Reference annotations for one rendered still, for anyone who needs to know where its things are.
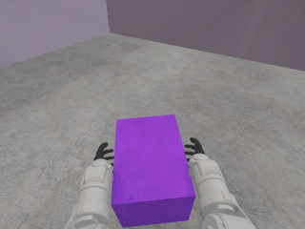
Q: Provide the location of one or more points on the right robot forearm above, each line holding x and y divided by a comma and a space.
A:
213, 193

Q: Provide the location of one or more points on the right robot hand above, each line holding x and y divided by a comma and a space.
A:
197, 147

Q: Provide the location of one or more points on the right robot upper arm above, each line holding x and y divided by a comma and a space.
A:
217, 220

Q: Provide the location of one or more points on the carton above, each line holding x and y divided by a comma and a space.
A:
150, 178

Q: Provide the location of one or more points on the left robot hand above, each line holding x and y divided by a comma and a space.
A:
101, 152

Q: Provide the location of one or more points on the left robot forearm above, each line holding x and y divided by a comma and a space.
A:
92, 204

